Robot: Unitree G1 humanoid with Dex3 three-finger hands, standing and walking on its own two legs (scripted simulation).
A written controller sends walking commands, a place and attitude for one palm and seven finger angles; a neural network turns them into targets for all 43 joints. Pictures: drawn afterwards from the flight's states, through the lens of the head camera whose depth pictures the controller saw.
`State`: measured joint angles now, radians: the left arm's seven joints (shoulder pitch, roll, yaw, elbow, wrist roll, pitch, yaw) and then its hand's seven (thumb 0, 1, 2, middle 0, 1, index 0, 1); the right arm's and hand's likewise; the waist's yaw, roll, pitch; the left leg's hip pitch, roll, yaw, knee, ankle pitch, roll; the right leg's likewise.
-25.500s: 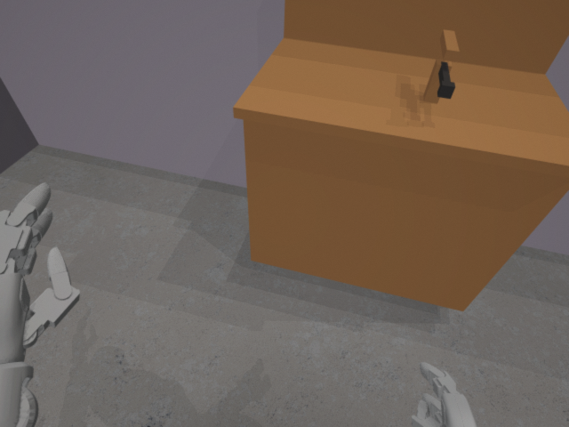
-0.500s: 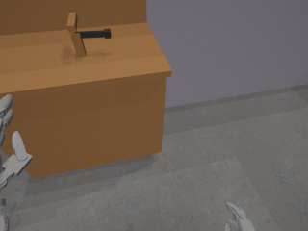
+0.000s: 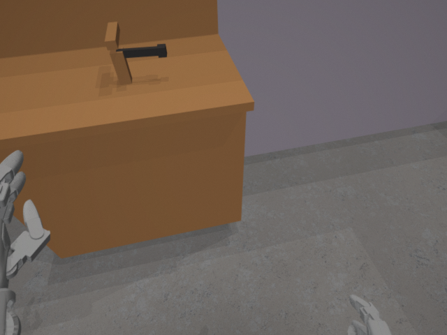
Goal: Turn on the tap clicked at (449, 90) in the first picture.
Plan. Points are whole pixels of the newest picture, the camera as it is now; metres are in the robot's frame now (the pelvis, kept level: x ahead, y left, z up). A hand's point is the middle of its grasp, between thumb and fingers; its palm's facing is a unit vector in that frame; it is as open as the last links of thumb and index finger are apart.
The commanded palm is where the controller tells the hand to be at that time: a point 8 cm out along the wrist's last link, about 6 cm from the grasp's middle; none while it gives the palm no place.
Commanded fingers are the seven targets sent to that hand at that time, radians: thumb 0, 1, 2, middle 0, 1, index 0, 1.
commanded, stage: stand and check the lever's angle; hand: left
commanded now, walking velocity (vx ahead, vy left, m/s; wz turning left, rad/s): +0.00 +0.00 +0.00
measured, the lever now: (162, 50) +0.83 +0.23 +0.12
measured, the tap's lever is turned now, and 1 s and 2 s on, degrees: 84 84 84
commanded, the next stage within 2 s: stand and wait in 0.16 s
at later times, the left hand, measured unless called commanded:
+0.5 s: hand (46, 219) +0.24 +0.27 +0.15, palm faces +0.40 -0.83 -0.38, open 7.4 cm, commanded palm +0.18 +0.30 +0.18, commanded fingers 0.00 0.90 0.90 -0.20 -0.30 -0.20 -0.30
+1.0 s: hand (50, 219) +0.24 +0.26 +0.16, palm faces +0.38 -0.83 -0.41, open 7.4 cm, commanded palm +0.18 +0.30 +0.18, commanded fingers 0.00 0.90 0.90 -0.20 -0.30 -0.20 -0.30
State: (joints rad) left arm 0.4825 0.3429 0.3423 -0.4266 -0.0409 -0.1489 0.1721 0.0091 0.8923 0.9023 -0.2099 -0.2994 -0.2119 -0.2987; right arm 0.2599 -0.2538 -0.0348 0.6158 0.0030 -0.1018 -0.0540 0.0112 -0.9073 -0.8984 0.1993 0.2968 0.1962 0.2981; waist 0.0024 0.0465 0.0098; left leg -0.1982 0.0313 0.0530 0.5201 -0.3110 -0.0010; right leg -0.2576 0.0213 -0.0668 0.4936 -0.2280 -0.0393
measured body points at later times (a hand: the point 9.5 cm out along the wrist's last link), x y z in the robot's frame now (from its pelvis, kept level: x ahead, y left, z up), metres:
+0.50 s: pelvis +0.02 +0.03 +0.00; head +0.05 +0.02 +0.45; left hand +0.21 +0.31 +0.17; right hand +0.20 -0.20 -0.08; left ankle -0.02 +0.12 -0.74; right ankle +0.02 -0.09 -0.74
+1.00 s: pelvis +0.02 +0.02 +0.00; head +0.04 +0.01 +0.45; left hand +0.21 +0.30 +0.18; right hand +0.19 -0.21 -0.09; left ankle -0.02 +0.12 -0.74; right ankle +0.02 -0.09 -0.74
